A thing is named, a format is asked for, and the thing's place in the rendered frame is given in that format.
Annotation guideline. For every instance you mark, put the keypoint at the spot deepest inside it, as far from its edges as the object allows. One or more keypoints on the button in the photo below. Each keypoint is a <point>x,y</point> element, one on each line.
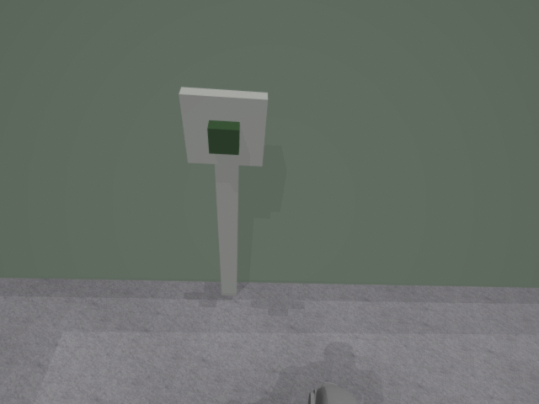
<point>223,137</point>

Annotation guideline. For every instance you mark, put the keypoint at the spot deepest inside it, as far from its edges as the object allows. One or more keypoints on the panel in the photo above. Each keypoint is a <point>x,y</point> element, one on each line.
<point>198,106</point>

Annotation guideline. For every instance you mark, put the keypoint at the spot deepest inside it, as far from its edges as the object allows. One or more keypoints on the right robot thigh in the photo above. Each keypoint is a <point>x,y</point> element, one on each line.
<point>331,395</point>

